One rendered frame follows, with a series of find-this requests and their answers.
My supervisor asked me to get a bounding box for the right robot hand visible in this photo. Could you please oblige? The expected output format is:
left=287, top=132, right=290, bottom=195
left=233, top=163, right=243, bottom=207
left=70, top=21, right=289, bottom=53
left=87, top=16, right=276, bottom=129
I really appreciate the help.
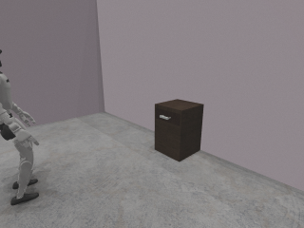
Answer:
left=15, top=128, right=39, bottom=151

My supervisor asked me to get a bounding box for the drawer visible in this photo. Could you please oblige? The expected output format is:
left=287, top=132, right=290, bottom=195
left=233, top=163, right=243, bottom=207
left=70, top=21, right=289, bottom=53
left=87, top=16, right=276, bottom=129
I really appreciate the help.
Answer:
left=156, top=108, right=181, bottom=126

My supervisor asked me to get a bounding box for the right robot forearm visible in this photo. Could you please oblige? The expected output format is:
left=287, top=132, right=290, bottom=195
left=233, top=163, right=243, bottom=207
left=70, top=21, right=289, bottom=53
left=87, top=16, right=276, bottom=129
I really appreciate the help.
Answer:
left=0, top=104, right=22, bottom=133

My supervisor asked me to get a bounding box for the cabinet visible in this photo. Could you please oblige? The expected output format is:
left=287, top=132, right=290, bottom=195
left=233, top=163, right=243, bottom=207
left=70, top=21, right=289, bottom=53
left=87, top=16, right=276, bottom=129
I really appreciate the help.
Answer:
left=155, top=99, right=204, bottom=162

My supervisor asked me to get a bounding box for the left robot forearm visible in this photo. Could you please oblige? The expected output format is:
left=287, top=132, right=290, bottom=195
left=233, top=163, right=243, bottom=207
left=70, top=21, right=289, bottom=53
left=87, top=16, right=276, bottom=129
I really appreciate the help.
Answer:
left=11, top=102, right=23, bottom=115

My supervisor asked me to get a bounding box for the left robot hand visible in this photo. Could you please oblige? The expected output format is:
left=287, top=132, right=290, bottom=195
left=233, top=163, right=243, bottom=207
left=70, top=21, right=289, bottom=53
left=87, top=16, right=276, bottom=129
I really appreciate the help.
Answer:
left=18, top=111, right=36, bottom=126

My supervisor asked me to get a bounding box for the right robot foot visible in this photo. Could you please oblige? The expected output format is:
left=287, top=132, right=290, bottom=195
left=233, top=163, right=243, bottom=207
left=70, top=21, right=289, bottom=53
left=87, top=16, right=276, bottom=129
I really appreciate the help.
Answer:
left=10, top=193, right=39, bottom=206

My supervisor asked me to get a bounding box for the handle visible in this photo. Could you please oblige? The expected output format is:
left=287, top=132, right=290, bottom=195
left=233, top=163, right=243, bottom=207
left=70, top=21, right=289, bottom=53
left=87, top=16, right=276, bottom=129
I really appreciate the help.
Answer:
left=160, top=115, right=171, bottom=120

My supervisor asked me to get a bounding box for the robot left thigh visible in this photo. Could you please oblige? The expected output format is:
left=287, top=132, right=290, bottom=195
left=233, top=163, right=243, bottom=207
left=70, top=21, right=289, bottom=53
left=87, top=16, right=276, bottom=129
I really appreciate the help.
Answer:
left=15, top=118, right=33, bottom=158

